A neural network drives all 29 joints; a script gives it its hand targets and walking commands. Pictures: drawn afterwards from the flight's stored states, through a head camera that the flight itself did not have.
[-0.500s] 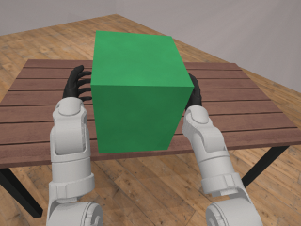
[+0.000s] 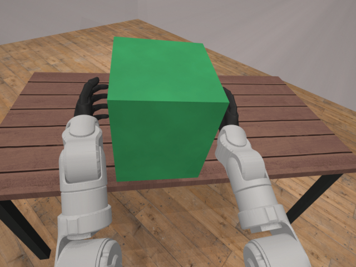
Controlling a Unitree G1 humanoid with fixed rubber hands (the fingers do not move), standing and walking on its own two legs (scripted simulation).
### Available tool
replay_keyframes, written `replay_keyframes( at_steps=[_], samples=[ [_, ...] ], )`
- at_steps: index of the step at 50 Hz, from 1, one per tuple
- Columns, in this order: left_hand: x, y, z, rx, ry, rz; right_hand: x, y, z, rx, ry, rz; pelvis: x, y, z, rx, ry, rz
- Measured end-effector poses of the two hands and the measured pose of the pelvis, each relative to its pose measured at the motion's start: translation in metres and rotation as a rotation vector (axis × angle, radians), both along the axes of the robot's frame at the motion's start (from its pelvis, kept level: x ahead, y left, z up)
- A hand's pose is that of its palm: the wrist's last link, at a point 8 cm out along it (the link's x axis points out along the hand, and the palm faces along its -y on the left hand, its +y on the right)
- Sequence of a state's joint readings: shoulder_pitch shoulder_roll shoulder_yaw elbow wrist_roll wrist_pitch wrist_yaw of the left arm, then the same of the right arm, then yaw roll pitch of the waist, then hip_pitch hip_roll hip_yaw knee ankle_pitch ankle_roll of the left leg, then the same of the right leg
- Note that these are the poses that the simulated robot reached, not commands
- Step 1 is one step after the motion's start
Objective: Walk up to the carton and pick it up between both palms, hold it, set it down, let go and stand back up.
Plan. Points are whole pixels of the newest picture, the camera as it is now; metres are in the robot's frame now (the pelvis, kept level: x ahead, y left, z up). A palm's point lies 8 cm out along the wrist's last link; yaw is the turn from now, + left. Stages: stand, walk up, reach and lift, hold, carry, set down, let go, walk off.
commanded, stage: hold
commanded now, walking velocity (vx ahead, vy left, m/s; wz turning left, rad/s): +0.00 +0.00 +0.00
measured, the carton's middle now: (159, 112) +0.42 +0.01 +0.16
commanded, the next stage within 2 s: set down in 0.86 s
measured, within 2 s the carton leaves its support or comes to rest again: neither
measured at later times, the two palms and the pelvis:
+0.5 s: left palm (88, 117) +0.35 +0.15 +0.20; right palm (228, 125) +0.35 -0.13 +0.18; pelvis +0.00 +0.00 +0.00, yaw +0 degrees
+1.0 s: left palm (87, 117) +0.35 +0.15 +0.20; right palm (227, 125) +0.35 -0.13 +0.18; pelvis +0.00 +0.00 +0.00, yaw +0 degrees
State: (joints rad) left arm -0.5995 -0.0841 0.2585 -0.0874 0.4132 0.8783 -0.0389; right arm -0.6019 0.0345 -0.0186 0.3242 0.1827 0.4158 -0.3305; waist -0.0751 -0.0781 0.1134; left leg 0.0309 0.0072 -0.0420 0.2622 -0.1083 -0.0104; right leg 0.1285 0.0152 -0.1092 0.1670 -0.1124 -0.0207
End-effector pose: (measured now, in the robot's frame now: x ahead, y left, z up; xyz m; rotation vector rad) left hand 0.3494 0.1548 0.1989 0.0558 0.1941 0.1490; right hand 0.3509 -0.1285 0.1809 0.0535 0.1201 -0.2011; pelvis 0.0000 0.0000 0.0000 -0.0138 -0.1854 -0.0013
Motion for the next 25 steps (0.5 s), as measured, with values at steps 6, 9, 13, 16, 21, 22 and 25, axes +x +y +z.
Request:
replay_keyframes(
  at_steps=[6,9,13,16,21,22,25],
  samples=[
    [0.0003,0.0006,-0.0012,0.003,0.004,0.003,0.0008,0.0008,-0.0019,0.002,0.005,0.001,-0.0014,0.0007,0.0,0.0,0.003,0.0],
    [0.0006,0.0005,-0.0019,0.004,0.005,0.002,0.0008,0.0007,-0.0021,0.0,0.005,-0.001,-0.0018,0.0008,0.0,-0.001,0.006,0.0],
    [0.0005,-0.0002,-0.0025,0.002,0.005,0.001,0.0004,0.0,-0.0021,-0.003,0.005,-0.002,-0.0019,0.0005,0.0,-0.001,0.006,0.0],
    [0.0007,-0.001,-0.0028,0.0,0.007,0.0,0.0004,-0.0009,-0.0024,-0.003,0.007,-0.003,-0.0019,0.0002,0.0,-0.001,0.006,0.0],
    [0.0015,-0.0023,-0.002,0.0,0.005,0.0,0.0008,-0.002,-0.0021,-0.001,0.005,-0.006,-0.0017,-0.0003,0.0,0.0,0.008,-0.001],
    [0.0017,-0.0025,-0.0017,-0.001,0.004,0.0,0.0009,-0.0021,-0.002,0.0,0.004,-0.006,-0.0017,-0.0004,0.0,0.0,0.007,-0.001],
    [0.0021,-0.0024,-0.0012,-0.001,0.003,0.002,0.0014,-0.002,-0.0019,0.001,0.003,-0.005,-0.0015,-0.0007,0.0,0.0,0.006,-0.001]
  ],
)
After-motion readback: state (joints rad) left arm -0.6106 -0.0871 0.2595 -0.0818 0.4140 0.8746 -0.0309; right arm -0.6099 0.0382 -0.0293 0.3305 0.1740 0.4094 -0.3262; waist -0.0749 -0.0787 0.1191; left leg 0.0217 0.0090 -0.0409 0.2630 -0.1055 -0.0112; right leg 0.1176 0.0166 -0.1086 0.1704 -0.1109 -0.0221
